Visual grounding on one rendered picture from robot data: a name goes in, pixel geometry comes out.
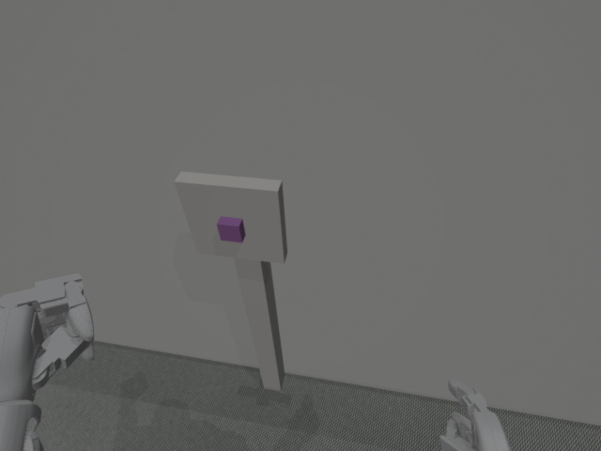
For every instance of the panel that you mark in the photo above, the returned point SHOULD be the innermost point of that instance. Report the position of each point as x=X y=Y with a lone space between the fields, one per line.
x=260 y=204

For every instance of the robot right hand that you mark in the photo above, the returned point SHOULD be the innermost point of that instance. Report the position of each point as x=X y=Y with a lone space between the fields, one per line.
x=483 y=432

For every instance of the robot left hand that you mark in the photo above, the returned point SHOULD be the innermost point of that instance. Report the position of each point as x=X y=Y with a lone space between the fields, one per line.
x=66 y=320

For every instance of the button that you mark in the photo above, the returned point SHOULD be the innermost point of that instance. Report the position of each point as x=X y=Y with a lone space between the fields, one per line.
x=231 y=229

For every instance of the left robot forearm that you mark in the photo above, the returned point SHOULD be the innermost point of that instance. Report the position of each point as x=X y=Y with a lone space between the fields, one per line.
x=18 y=422

